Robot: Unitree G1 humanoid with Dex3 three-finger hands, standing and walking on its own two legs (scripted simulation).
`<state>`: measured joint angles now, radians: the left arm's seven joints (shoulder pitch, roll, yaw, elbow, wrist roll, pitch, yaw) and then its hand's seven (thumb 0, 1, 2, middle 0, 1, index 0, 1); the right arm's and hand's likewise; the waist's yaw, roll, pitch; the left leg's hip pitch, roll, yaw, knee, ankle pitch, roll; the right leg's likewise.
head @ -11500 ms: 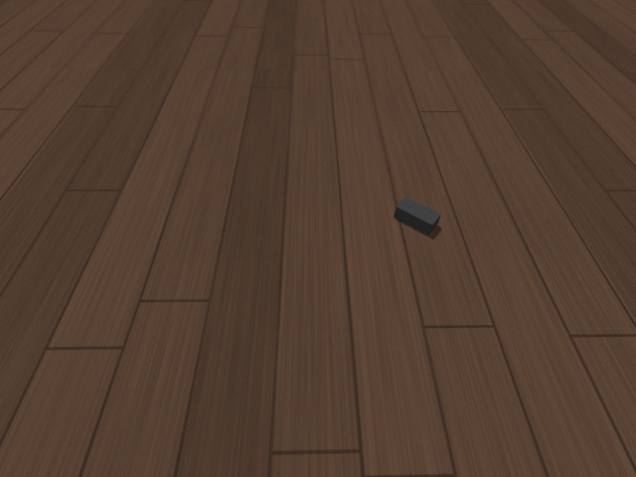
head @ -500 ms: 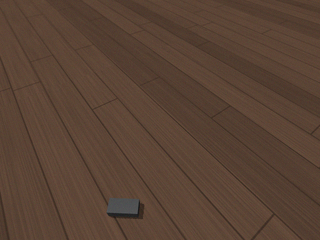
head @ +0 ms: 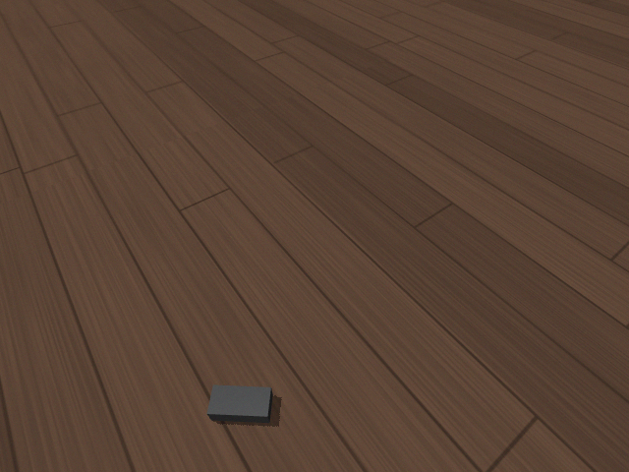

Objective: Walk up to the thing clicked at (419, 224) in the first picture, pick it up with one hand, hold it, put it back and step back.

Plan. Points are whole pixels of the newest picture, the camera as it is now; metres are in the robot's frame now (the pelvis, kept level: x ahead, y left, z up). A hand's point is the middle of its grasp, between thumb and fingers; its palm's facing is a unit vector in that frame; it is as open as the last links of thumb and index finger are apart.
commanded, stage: stand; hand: left
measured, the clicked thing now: (241, 403) +0.42 +0.24 -0.75
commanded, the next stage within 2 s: walk up in 1.40 s
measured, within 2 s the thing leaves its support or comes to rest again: neither
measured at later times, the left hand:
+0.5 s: hand out of the picture +0.09 +0.25 -0.15, palm faces -0.03 -0.94 -0.34, open 7.3 cm
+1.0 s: hand out of the picture +0.08 +0.25 -0.15, palm faces -0.03 -0.94 -0.35, open 7.3 cm
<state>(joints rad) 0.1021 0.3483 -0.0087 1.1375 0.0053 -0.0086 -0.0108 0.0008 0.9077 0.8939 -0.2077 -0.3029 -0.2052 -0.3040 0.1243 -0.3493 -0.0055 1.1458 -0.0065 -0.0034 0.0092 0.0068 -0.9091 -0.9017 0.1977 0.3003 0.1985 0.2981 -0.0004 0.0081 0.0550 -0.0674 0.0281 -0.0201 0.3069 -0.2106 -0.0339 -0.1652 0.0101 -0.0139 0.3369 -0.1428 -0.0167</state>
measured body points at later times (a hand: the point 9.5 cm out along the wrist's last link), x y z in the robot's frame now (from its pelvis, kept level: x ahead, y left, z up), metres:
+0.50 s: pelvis +0.01 +0.00 +0.00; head +0.02 +0.00 +0.45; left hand +0.09 +0.30 -0.13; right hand +0.08 -0.30 -0.14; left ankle -0.03 +0.14 -0.75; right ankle +0.03 -0.11 -0.75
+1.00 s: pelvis +0.00 +0.00 +0.00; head +0.01 -0.01 +0.45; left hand +0.08 +0.30 -0.13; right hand +0.07 -0.30 -0.14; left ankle -0.03 +0.14 -0.75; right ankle +0.03 -0.11 -0.75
